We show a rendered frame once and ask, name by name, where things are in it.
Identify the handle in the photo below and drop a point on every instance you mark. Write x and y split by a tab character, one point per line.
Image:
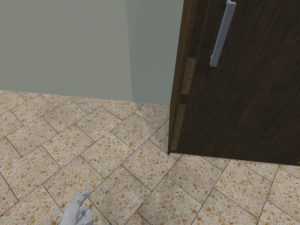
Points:
228	14

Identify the wardrobe door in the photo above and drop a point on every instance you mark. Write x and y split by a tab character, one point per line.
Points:
248	106

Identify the left robot hand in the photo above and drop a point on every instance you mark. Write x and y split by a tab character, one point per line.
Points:
73	214

